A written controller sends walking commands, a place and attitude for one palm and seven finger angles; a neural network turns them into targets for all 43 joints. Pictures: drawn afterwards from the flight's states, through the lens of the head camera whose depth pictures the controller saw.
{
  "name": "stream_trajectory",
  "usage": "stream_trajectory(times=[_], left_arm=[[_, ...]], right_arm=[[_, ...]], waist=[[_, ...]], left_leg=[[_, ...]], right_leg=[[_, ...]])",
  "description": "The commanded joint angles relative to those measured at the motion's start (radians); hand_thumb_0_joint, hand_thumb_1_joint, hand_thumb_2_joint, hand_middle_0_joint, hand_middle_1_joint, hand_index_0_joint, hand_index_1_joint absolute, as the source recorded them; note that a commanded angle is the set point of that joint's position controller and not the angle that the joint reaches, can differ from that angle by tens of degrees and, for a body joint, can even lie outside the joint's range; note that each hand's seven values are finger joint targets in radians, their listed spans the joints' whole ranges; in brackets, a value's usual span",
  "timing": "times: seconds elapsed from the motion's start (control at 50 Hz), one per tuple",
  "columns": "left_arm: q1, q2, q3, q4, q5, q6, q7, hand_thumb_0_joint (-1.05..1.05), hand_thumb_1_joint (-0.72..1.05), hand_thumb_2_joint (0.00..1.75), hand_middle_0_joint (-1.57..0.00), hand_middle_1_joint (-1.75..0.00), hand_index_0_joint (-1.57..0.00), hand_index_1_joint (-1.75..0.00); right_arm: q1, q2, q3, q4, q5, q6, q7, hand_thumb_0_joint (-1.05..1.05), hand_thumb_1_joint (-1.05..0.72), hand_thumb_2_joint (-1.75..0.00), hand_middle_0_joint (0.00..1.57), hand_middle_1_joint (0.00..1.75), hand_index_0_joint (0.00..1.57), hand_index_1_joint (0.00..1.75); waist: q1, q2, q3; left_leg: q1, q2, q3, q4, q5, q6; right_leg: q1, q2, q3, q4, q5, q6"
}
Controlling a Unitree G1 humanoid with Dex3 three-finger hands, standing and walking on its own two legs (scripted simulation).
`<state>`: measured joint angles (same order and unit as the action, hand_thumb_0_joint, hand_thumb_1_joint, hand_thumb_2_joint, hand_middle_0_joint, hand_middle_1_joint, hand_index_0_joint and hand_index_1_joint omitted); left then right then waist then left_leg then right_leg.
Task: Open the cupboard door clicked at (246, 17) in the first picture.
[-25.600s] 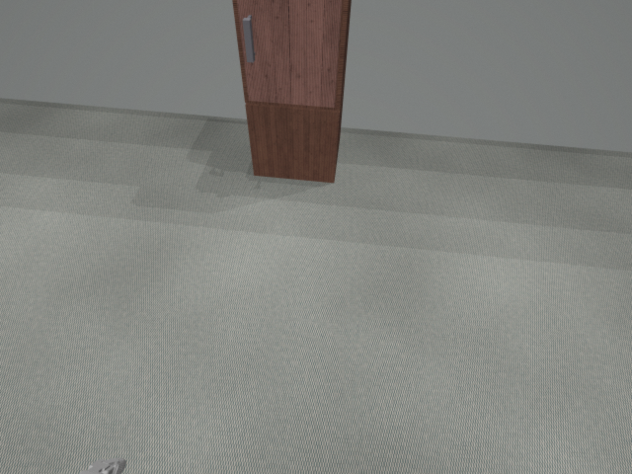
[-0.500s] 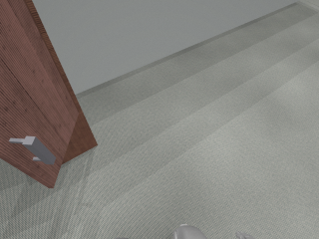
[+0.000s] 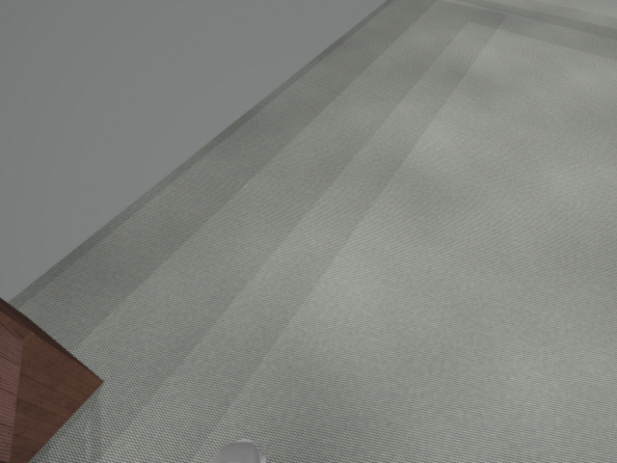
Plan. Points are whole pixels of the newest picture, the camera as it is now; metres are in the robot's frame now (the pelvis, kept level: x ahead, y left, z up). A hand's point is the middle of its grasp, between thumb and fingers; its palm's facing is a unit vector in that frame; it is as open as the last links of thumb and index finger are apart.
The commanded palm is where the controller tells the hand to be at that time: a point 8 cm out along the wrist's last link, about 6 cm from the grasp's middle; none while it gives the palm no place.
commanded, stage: walk to a spot facing it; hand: left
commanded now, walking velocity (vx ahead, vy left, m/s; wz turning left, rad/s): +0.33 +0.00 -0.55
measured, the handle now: out of the picture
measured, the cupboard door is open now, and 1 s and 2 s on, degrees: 52 52 52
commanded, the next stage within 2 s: turn to face it in 1.18 s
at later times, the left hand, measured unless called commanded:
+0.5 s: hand (273, 306) +0.39 +0.09 -0.17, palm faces -0.38 -0.91 -0.18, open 7.4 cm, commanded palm none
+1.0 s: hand (310, 303) +0.41 +0.02 -0.17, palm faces -0.26 -0.95 -0.18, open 7.3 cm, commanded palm none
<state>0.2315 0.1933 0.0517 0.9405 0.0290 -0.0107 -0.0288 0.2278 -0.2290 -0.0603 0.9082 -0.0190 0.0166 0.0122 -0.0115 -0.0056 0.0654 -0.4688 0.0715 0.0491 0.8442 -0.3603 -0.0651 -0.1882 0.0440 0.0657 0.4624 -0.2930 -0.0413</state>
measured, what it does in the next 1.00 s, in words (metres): walks ahead, turning right: left foot, then right foot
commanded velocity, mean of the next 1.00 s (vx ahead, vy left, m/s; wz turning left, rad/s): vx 0.36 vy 0.00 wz -0.23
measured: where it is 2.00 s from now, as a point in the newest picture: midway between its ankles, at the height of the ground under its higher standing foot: (403, 309)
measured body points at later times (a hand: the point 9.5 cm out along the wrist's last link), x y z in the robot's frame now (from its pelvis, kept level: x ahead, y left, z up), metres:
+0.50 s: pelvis +0.20 -0.04 -0.02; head +0.25 -0.06 +0.43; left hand +0.41 +0.13 -0.15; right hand +0.01 -0.20 -0.15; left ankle +0.09 +0.13 -0.74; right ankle +0.28 -0.16 -0.72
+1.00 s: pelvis +0.41 -0.16 +0.00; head +0.44 -0.17 +0.45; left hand +0.42 +0.07 -0.16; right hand +0.46 -0.42 -0.14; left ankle +0.57 -0.07 -0.70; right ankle +0.28 -0.16 -0.74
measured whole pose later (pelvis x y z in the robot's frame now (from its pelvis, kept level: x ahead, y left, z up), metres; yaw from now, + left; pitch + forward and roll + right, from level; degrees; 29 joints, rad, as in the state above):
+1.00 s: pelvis +0.41 -0.16 +0.00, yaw -21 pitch +0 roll +1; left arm 0.42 0.13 0.03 1.13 0.02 -0.09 0.01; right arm 0.06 -0.17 -0.05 0.99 -0.01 -0.01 0.02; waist 0.04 0.00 0.05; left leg -0.58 0.09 0.09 0.79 -0.16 -0.02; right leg 0.07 0.08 -0.09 0.27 -0.34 -0.10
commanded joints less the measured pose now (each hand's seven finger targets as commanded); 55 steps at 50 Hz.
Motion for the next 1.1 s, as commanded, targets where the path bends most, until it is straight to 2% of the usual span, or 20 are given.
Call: stream_trajectory(times=[0.0, 0.04, 0.06, 0.08, 0.1, 0.18, 0.22, 0.4, 0.44, 0.48, 0.5, 0.52, 0.56, 0.6, 0.64, 0.94, 0.98, 1.04, 1.06, 1.08], left_arm=[[-0.009, 0.213, 0.072, -0.057, -0.003, -0.022, 0.014, 0.00, 0.90, 0.90, -0.20, -0.30, -0.20, -0.30], [-0.051, 0.150, 0.062, -0.072, -0.008, -0.021, 0.009, 0.00, 0.90, 0.90, -0.20, -0.30, -0.20, -0.30], [-0.030, 0.077, 0.046, -0.090, -0.019, -0.019, -0.001, 0.00, 0.90, 0.90, -0.20, -0.30, -0.20, -0.30], [-0.096, 0.075, 0.038, -0.128, -0.012, -0.033, -0.006, 0.00, 0.90, 0.90, -0.20, -0.30, -0.20, -0.30], [-0.123, 0.089, 0.047, -0.127, 0.000, -0.039, -0.011, 0.00, 0.90, 0.90, -0.20, -0.30, -0.20, -0.30], [-0.048, 0.047, 0.045, -0.059, 0.010, -0.014, -0.035, 0.00, 0.90, 0.90, -0.20, -0.30, -0.20, -0.30], [-0.075, 0.020, 0.031, -0.061, 0.006, -0.006, -0.036, 0.00, 0.90, 0.90, -0.20, -0.30, -0.20, -0.30], [-0.250, 0.011, 0.014, -0.084, -0.002, 0.001, -0.034, 0.00, 0.90, 0.90, -0.20, -0.30, -0.20, -0.30], [-0.173, 0.037, 0.019, -0.061, -0.003, -0.004, -0.028, 0.00, 0.90, 0.90, -0.20, -0.30, -0.20, -0.30], [0.120, 0.100, 0.042, 0.029, 0.001, -0.026, -0.015, 0.00, 0.90, 0.90, -0.20, -0.30, -0.20, -0.30], [0.268, 0.216, 0.075, 0.074, 0.005, -0.033, 0.002, 0.00, 0.90, 0.90, -0.20, -0.30, -0.20, -0.30], [0.311, 0.288, 0.087, 0.090, -0.017, -0.032, 0.015, 0.00, 0.90, 0.90, -0.20, -0.30, -0.20, -0.30], [0.152, 0.223, 0.065, 0.051, -0.027, -0.030, 0.027, 0.00, 0.90, 0.90, -0.20, -0.30, -0.20, -0.30], [0.038, 0.124, 0.033, 0.034, -0.019, -0.045, 0.035, 0.00, 0.90, 0.90, -0.20, -0.30, -0.20, -0.30], [0.020, 0.084, 0.022, 0.047, -0.013, -0.058, 0.034, 0.00, 0.90, 0.90, -0.20, -0.30, -0.20, -0.30], [0.262, 0.065, -0.001, 0.171, -0.013, -0.093, 0.051, 0.00, 0.90, 0.90, -0.20, -0.30, -0.20, -0.30], [0.278, 0.078, 0.000, 0.186, -0.010, -0.091, 0.054, 0.00, 0.90, 0.90, -0.20, -0.30, -0.20, -0.30], [0.234, 0.100, 0.007, 0.181, -0.015, -0.092, 0.052, 0.00, 0.90, 0.90, -0.20, -0.30, -0.20, -0.30], [0.221, 0.087, 0.006, 0.163, -0.022, -0.093, 0.048, 0.00, 0.90, 0.90, -0.20, -0.30, -0.20, -0.30], [0.262, 0.025, -0.004, 0.139, -0.032, -0.093, 0.037, 0.00, 0.90, 0.90, -0.20, -0.30, -0.20, -0.30]], right_arm=[[0.006, -0.062, -0.019, -0.088, 0.001, -0.058, -0.009, 0.00, -0.90, -0.90, 0.20, 0.30, 0.20, 0.30], [0.178, -0.113, -0.027, -0.025, -0.001, -0.077, -0.030, 0.00, -0.90, -0.90, 0.20, 0.30, 0.20, 0.30], [0.307, -0.225, -0.053, 0.004, -0.023, -0.085, -0.041, 0.00, -0.90, -0.90, 0.20, 0.30, 0.20, 0.30], [0.397, -0.253, -0.049, 0.009, -0.024, -0.080, -0.048, 0.00, -0.90, -0.90, 0.20, 0.30, 0.20, 0.30], [0.344, -0.223, -0.038, -0.002, -0.028, -0.080, -0.045, 0.00, -0.90, -0.90, 0.20, 0.30, 0.20, 0.30], [0.173, -0.080, 0.009, -0.014, -0.014, -0.102, -0.048, 0.00, -0.90, -0.90, 0.20, 0.30, 0.20, 0.30], [0.241, -0.067, 0.015, 0.027, -0.011, -0.110, -0.049, 0.00, -0.90, -0.90, 0.20, 0.30, 0.20, 0.30], [0.323, -0.073, 0.017, 0.119, -0.020, -0.092, -0.042, 0.00, -0.90, -0.90, 0.20, 0.30, 0.20, 0.30], [0.302, -0.099, 0.012, 0.130, -0.018, -0.087, -0.042, 0.00, -0.90, -0.90, 0.20, 0.30, 0.20, 0.30], [0.236, -0.120, 0.008, 0.120, -0.004, -0.084, -0.035, 0.00, -0.90, -0.90, 0.20, 0.30, 0.20, 0.30], [0.249, -0.063, 0.014, 0.102, 0.016, -0.087, -0.023, 0.00, -0.90, -0.90, 0.20, 0.30, 0.20, 0.30], [0.224, -0.012, 0.014, 0.065, 0.028, -0.089, -0.032, 0.00, -0.90, -0.90, 0.20, 0.30, 0.20, 0.30], [0.115, -0.030, -0.004, 0.063, 0.015, -0.080, -0.031, 0.00, -0.90, -0.90, 0.20, 0.30, 0.20, 0.30], [0.141, 0.015, 0.003, 0.103, -0.002, -0.061, -0.029, 0.00, -0.90, -0.90, 0.20, 0.30, 0.20, 0.30], [0.203, 0.044, 0.006, 0.133, -0.008, -0.039, -0.023, 0.00, -0.90, -0.90, 0.20, 0.30, 0.20, 0.30], [-0.236, 0.022, 0.007, 0.002, 0.005, -0.053, 0.014, 0.00, -0.90, -0.90, 0.20, 0.30, 0.20, 0.30], [-0.237, 0.019, 0.007, 0.007, 0.004, -0.057, 0.010, 0.00, -0.90, -0.90, 0.20, 0.30, 0.20, 0.30], [0.013, -0.018, -0.001, 0.087, -0.007, -0.070, -0.013, 0.00, -0.90, -0.90, 0.20, 0.30, 0.20, 0.30], [0.173, -0.077, -0.018, 0.130, -0.018, -0.074, -0.023, 0.00, -0.90, -0.90, 0.20, 0.30, 0.20, 0.30], [0.300, -0.187, -0.045, 0.152, -0.031, -0.077, -0.031, 0.00, -0.90, -0.90, 0.20, 0.30, 0.20, 0.30]], waist=[[-0.005, -0.107, -0.022], [-0.087, 0.018, -0.068], [-0.135, 0.307, -0.127], [-0.156, 0.304, -0.116], [-0.129, 0.187, -0.063], [-0.002, 0.170, -0.001], [-0.016, 0.143, -0.027], [-0.039, 0.146, 0.054], [0.011, 0.148, 0.004], [0.153, 0.098, -0.151], [0.204, -0.108, -0.277], [0.187, -0.252, -0.325], [0.119, -0.107, -0.156], [0.029, -0.010, -0.057], [-0.018, -0.051, -0.044], [0.051, -0.071, 0.060], [0.040, -0.046, 0.051], [-0.084, -0.067, -0.071], [-0.148, -0.027, -0.158], [-0.154, 0.186, -0.309]], left_leg=[[0.141, -0.040, 0.017, -0.211, 0.040, 0.010], [0.484, -0.004, -0.018, -0.404, 0.036, 0.028], [0.655, 0.265, -0.373, -0.522, -0.201, 0.115], [0.632, 0.451, -0.599, -0.635, -0.262, 0.208], [0.508, 0.455, -0.601, -0.663, -0.266, 0.234], [0.382, 0.277, -0.142, -0.633, 0.158, 0.131], [0.450, 0.249, -0.017, -0.593, 0.448, 0.130], [0.419, 0.270, 0.155, -0.596, 0.584, 0.146], [0.434, 0.278, 0.176, -0.479, 0.774, 0.138], [0.323, 0.212, 0.223, -0.122, 0.837, 0.088], [0.047, 0.115, 0.242, 0.191, 0.403, 0.051], [-0.185, -0.016, 0.149, 0.506, -0.262, 0.021], [-0.233, 0.076, -0.031, 0.585, -0.067, 0.039], [-0.110, 0.120, -0.033, 0.431, 0.023, 0.036], [-0.041, 0.111, -0.009, 0.315, 0.055, 0.026], [-0.212, 0.022, 0.041, -0.082, 0.189, 0.056], [-0.111, -0.021, 0.079, -0.146, 0.139, 0.075], [0.279, -0.104, 0.135, -0.286, 0.191, 0.130], [0.565, 0.017, -0.009, -0.305, 0.286, 0.189], [0.805, 0.338, -0.413, -0.331, 0.418, 0.331]], right_leg=[[-0.085, -0.207, 0.261, -0.156, -0.107, -0.153], [-0.288, -0.104, 0.184, 0.037, -0.090, -0.089], [-0.496, 0.036, 0.033, 0.366, -0.215, -0.029], [-0.588, 0.019, -0.037, 0.613, -0.297, -0.005], [-0.600, -0.045, -0.005, 0.751, -0.243, -0.005], [-0.556, -0.140, -0.053, 0.804, 0.032, 0.029], [-0.566, -0.134, -0.086, 0.741, 0.058, 0.035], [-0.363, -0.096, -0.207, 0.280, 0.111, -0.012], [-0.218, -0.060, -0.228, 0.242, 0.058, -0.044], [0.190, -0.020, -0.233, 0.119, 0.095, -0.083], [0.491, -0.246, 0.045, 0.053, 0.032, -0.148], [0.590, -0.491, 0.477, -0.096, 0.198, -0.252], [0.293, -0.443, 0.372, -0.173, 0.120, -0.214], [0.043, -0.359, 0.170, -0.213, 0.194, -0.169], [-0.046, -0.296, 0.059, -0.243, 0.232, -0.147], [0.284, -0.289, 0.006, -0.221, 0.704, -0.122], [0.290, -0.294, -0.003, -0.159, 0.868, -0.119], [0.177, -0.240, -0.080, 0.139, 1.064, -0.067], [-0.047, -0.199, -0.098, 0.368, 0.841, -0.034], [-0.312, -0.061, -0.148, 0.766, 0.145, 0.004]])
